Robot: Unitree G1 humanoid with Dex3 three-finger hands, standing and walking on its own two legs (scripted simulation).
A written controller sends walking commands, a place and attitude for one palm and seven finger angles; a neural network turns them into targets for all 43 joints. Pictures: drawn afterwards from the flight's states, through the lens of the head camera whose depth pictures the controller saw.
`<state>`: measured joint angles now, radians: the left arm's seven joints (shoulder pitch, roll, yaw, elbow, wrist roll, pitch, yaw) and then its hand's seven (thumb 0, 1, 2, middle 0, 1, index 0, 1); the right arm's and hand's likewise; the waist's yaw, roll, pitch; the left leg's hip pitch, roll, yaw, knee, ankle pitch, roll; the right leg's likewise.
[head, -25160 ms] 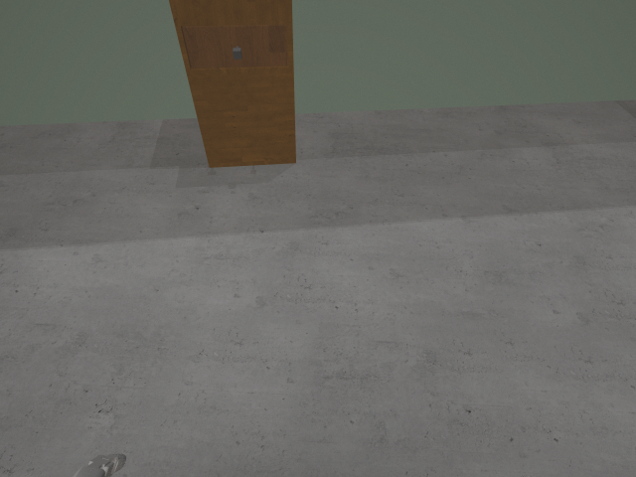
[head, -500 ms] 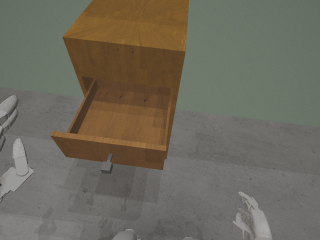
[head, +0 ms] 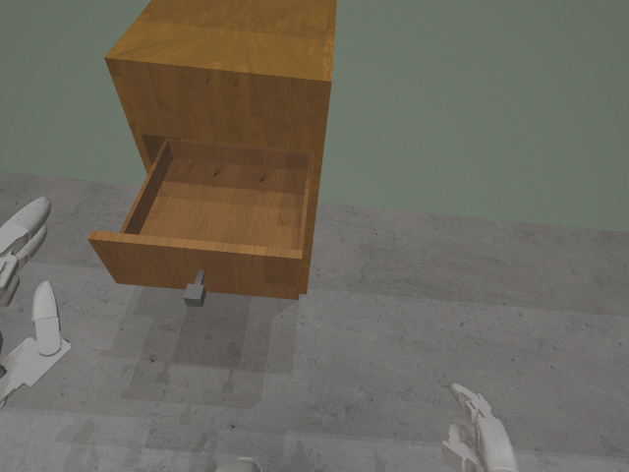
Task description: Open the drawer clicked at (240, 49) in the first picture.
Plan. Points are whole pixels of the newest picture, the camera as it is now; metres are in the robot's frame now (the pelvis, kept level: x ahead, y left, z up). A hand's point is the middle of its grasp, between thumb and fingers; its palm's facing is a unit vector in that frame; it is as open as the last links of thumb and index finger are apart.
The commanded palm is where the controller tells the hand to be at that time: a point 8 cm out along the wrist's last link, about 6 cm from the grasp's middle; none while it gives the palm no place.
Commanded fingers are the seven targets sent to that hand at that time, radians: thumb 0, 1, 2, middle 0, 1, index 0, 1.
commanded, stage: stop stepping back and stand still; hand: left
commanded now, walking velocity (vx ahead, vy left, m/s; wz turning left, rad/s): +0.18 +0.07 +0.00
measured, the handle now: (197, 287) +0.45 +0.23 -0.18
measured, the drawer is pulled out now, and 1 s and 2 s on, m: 0.30 0.30 0.30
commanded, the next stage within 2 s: let the arm hang, fingers relaxed in 1.02 s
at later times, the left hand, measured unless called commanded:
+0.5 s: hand (17, 405) +0.15 +0.24 +0.16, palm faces +0.37 -0.83 -0.42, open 7.4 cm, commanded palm +0.09 +0.28 +0.18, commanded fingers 0.00 0.90 0.90 -0.20 -0.30 -0.20 -0.30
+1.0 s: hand (32, 360) +0.19 +0.24 +0.16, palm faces +0.31 -0.83 -0.46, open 7.4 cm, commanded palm +0.12 +0.29 +0.18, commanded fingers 0.00 0.90 0.90 -0.20 -0.30 -0.20 -0.30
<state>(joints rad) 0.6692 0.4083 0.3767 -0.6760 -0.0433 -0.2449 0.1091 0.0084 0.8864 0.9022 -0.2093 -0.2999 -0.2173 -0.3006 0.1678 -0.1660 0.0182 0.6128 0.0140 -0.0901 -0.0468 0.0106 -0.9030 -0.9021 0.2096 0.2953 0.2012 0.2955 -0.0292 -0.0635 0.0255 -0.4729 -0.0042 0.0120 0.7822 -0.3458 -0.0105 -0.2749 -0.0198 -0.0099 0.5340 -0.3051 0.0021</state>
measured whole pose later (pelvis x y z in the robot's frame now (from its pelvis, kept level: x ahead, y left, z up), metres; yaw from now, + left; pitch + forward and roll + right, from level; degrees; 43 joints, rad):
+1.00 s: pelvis +0.00 +0.01 +0.01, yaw +2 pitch +1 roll -1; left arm 0.66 0.39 0.36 -0.62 -0.04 -0.21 0.13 0.01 0.89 0.90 -0.21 -0.30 -0.22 -0.30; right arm 0.15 -0.17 0.02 0.60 0.02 -0.11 -0.06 0.01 -0.90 -0.90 0.21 0.29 0.20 0.30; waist -0.02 -0.02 0.07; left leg -0.27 0.01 0.01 0.48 -0.22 0.01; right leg -0.19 -0.02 -0.05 0.42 -0.25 0.02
